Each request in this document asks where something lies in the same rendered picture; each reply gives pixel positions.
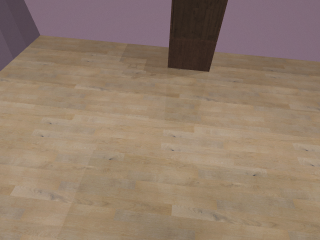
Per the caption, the cupboard door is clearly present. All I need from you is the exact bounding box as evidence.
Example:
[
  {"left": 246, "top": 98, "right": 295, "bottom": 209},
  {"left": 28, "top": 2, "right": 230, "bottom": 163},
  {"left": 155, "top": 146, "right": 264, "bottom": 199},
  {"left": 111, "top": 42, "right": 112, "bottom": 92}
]
[{"left": 172, "top": 0, "right": 226, "bottom": 41}]

